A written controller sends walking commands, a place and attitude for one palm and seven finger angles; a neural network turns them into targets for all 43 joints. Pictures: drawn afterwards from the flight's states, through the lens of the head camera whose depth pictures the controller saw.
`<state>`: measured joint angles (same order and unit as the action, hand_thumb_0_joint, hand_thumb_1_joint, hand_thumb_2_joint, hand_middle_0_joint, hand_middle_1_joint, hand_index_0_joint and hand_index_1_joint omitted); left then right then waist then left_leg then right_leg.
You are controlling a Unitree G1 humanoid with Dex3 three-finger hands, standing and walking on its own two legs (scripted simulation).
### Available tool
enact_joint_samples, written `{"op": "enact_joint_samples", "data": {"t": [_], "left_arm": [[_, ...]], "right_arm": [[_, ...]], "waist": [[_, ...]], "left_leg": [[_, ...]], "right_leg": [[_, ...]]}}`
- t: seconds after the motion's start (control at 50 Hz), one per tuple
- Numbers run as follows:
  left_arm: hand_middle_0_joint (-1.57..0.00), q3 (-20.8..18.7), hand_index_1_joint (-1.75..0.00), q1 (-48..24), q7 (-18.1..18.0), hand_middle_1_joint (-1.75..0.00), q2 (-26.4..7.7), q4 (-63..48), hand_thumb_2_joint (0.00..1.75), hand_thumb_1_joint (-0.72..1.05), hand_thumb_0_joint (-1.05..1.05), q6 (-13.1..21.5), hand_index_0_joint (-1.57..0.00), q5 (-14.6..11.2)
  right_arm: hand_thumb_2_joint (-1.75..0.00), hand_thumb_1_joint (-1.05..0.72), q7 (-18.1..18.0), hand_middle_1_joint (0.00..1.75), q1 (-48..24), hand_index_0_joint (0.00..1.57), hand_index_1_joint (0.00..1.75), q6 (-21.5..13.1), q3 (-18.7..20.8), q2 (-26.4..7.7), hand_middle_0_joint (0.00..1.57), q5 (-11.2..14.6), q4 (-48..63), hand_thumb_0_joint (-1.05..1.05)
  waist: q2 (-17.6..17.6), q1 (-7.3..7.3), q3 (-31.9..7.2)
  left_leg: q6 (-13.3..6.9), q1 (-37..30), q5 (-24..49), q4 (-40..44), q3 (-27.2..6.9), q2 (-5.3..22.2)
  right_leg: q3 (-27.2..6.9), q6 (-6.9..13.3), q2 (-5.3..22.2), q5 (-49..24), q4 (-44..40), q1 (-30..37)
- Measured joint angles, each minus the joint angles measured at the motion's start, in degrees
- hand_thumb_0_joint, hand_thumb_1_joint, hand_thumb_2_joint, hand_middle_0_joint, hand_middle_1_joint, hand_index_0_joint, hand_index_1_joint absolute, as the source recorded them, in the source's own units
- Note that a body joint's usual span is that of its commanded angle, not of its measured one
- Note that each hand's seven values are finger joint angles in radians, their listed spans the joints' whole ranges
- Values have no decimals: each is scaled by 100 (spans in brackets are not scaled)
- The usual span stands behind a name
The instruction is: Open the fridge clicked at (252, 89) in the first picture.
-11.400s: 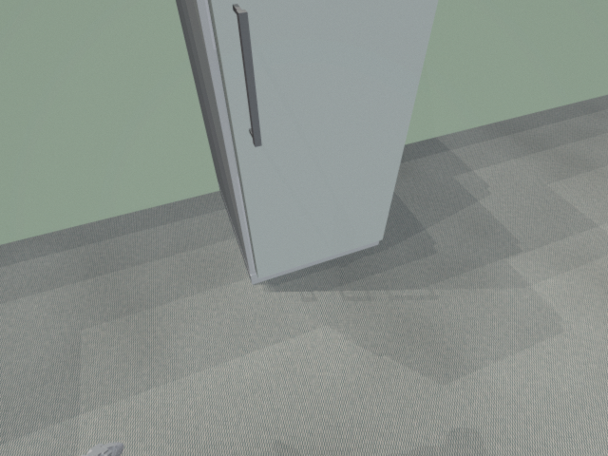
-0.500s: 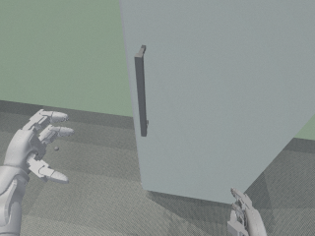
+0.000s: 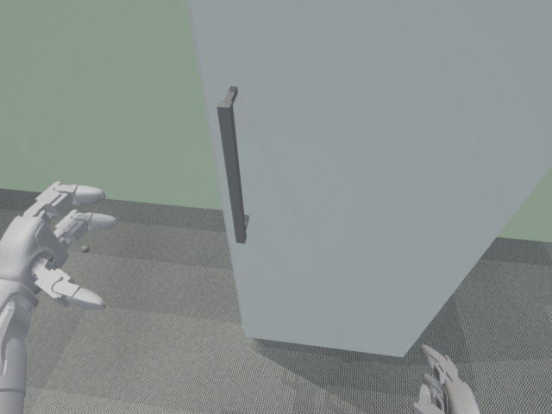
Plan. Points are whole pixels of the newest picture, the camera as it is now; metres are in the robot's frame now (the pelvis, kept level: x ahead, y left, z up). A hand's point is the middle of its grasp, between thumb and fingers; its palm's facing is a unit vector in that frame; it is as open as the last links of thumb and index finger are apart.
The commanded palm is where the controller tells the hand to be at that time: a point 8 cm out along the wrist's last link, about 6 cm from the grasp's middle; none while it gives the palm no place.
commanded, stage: raise the hand to about handle height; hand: left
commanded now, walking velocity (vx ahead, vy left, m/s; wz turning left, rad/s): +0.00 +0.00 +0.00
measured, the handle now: (237, 176) +0.46 +0.11 +0.10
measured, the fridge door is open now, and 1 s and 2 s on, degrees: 0 0 0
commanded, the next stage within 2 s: move the hooked fingers beside the handle in 0.16 s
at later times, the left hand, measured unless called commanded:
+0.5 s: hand (104, 244) +0.29 +0.26 +0.13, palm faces +0.03 -1.00 -0.06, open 14.0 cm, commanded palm +0.26 +0.30 +0.13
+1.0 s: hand (139, 223) +0.33 +0.22 +0.13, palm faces -0.01 -1.00 -0.03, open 14.0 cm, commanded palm +0.30 +0.27 +0.13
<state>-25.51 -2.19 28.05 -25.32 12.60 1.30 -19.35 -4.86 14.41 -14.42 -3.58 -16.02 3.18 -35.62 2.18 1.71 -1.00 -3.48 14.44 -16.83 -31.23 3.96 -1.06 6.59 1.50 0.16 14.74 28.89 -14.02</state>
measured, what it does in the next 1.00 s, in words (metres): stands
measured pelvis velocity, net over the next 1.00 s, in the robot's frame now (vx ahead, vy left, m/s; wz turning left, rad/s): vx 0.00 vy -0.01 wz -0.02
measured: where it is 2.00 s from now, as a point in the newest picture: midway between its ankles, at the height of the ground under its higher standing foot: outside the picture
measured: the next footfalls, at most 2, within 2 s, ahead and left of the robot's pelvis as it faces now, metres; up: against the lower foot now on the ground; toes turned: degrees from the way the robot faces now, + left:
none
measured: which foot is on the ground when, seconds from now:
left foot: down 0.00-1.00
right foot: down 0.00-1.00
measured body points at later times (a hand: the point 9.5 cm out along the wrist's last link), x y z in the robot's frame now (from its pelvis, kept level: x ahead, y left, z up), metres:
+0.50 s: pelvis +0.00 -0.02 +0.00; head +0.00 -0.04 +0.45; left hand +0.28 +0.31 +0.13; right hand +0.17 -0.26 -0.08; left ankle +0.00 +0.07 -0.73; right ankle +0.01 -0.10 -0.73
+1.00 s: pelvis +0.00 -0.01 +0.00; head +0.01 -0.03 +0.45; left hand +0.32 +0.28 +0.13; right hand +0.15 -0.26 -0.09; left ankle +0.00 +0.07 -0.73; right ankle +0.01 -0.10 -0.73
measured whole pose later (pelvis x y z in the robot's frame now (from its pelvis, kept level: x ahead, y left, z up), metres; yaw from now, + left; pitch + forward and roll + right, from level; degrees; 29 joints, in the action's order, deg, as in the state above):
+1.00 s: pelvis +0.00 -0.01 +0.00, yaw -1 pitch +2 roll +0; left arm -21.3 -11.5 23.5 -22.7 21.5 2.3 -17.1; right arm -5.5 15.0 -12.8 -3.2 -15.6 3.8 -36.5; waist 2.5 0.3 -1.7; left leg -2.5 16.6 -17.2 -32.1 4.6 -0.3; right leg 5.9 2.5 -0.5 15.6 31.0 -17.1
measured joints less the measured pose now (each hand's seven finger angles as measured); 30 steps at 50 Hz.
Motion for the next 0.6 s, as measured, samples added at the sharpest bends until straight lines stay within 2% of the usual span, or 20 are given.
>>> {"op": "enact_joint_samples", "data": {"t": [0.36, 0.6], "left_arm": [[-31, 31, -120, -134, 57, -120, 0, 350, 30, -50, -2, 22, -30, -30], [-31, 105, -120, -712, 31, -120, -64, 951, 30, -50, -2, 145, -30, 52]], "right_arm": [[-90, -90, -67, 30, -125, 20, 30, -1, -32, 22, 20, 45, -47, 1], [-90, -90, -133, 30, -66, 20, 30, 63, 28, -46, 20, 79, -89, 1]], "waist": [[79, 19, -10], [42, -76, 8]], "left_leg": [[115, 54, -5, -76, -52, 88], [149, 216, -42, -192, -46, 125]], "right_leg": [[48, 119, -82, 53, 105, -64], [41, 156, -109, 92, 230, -238]]}}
